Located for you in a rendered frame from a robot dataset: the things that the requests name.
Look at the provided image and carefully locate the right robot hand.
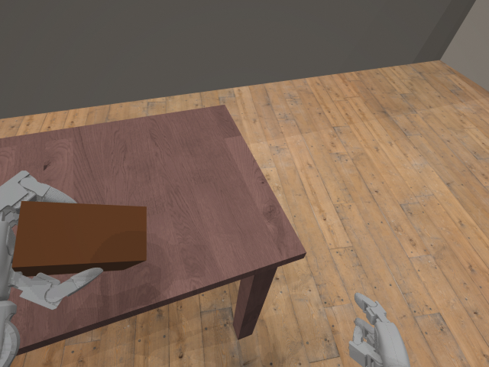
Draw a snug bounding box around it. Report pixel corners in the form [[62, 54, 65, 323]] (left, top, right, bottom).
[[349, 293, 410, 367]]

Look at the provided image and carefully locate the left robot hand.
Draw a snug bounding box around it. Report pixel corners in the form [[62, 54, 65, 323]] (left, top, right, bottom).
[[0, 171, 103, 310]]

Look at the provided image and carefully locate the sponge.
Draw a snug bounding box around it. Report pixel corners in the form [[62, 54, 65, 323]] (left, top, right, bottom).
[[12, 201, 147, 277]]

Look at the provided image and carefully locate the robot left forearm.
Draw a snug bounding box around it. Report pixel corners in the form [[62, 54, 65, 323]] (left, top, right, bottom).
[[0, 300, 20, 367]]

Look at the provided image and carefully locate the table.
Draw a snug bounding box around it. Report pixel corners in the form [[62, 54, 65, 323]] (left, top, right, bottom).
[[0, 105, 306, 356]]

